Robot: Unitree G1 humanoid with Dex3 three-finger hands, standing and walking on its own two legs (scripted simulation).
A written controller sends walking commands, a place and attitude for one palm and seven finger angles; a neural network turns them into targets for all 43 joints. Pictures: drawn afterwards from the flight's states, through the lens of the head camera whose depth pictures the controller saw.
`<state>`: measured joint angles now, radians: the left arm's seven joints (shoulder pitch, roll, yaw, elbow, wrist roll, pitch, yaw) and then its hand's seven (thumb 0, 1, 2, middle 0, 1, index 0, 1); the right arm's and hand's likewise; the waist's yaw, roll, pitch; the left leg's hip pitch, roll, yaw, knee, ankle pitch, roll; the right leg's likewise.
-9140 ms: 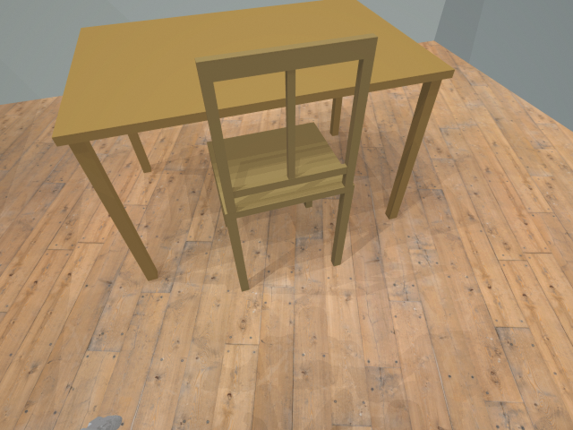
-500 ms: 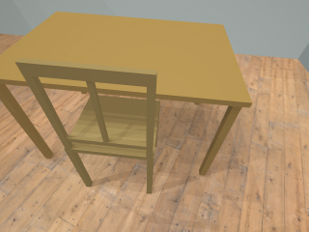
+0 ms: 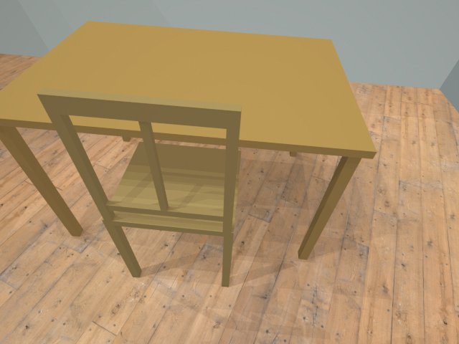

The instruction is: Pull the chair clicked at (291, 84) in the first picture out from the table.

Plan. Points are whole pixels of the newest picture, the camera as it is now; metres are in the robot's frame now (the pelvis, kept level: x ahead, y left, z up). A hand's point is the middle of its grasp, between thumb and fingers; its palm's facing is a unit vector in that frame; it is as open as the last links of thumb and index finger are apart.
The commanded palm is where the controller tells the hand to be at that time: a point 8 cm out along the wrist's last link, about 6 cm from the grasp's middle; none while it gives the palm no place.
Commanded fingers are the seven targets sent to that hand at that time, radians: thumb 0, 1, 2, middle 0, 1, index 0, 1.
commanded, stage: come to a stop and stand still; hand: left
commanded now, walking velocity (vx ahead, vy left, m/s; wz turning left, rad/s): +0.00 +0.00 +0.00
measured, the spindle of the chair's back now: (156, 170) +0.53 +0.22 -0.06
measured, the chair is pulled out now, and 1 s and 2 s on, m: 0.00 0.00 0.00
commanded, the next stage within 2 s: look again from close up in 0.28 s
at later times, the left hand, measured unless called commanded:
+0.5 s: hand out of the picture -0.04 +0.16 -0.18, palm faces +0.04 -0.99 -0.16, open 7.3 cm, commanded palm none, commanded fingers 0.00 0.90 0.90 -0.20 -0.30 -0.20 -0.30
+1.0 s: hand out of the picture -0.01 +0.15 -0.17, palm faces +0.03 -0.99 -0.16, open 7.3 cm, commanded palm none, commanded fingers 0.00 0.90 0.90 -0.20 -0.30 -0.20 -0.30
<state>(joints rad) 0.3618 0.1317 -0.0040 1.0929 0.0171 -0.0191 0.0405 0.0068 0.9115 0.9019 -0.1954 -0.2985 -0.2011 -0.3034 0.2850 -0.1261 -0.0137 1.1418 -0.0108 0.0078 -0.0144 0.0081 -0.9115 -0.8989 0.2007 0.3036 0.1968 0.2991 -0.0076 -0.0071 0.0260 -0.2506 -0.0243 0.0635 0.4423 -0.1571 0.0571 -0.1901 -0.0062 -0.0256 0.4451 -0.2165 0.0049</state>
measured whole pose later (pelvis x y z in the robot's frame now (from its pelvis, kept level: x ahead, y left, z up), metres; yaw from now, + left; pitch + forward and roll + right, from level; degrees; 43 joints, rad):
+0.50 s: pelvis +0.00 +0.01 +0.00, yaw -1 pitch -1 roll +0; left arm 0.39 0.11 0.01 1.10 0.02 -0.02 0.04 0.01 0.91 0.90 -0.19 -0.30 -0.20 -0.30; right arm 0.28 -0.12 -0.03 1.14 -0.01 0.00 -0.02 0.01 -0.91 -0.90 0.20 0.30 0.20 0.30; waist -0.01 0.00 0.02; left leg -0.26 -0.04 0.08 0.42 -0.14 0.07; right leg -0.22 -0.02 -0.01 0.45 -0.21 0.02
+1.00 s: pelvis +0.01 +0.00 +0.00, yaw -1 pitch -1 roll +0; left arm 0.36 0.10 0.01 1.10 0.02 -0.03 0.04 0.00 0.91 0.90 -0.19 -0.30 -0.20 -0.30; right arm 0.29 -0.12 -0.02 1.15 -0.01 -0.01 -0.02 0.01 -0.91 -0.90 0.20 0.30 0.20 0.30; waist -0.01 0.00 0.02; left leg -0.24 -0.03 0.08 0.41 -0.16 0.06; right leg -0.20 -0.01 -0.01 0.44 -0.22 0.00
